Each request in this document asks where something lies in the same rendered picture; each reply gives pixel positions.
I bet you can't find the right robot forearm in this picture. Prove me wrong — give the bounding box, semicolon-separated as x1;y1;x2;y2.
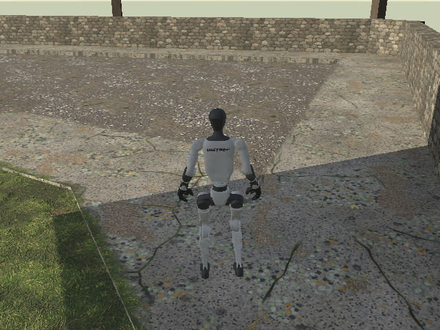
246;165;259;189

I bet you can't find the right robot upper arm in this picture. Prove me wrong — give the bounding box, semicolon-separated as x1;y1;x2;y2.
232;137;252;175

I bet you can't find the left robot forearm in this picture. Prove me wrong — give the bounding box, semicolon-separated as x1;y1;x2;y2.
179;167;192;190

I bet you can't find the left robot foot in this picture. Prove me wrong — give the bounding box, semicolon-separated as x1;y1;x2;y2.
200;262;210;279

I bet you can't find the right robot hand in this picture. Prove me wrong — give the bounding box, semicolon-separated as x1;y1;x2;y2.
245;186;261;201

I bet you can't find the robot torso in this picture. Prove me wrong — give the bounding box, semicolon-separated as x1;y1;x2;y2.
203;135;235;206

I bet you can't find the left robot hand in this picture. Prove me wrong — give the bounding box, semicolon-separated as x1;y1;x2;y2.
177;188;193;202

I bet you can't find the left robot upper arm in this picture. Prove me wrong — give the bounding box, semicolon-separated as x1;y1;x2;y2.
185;139;204;177

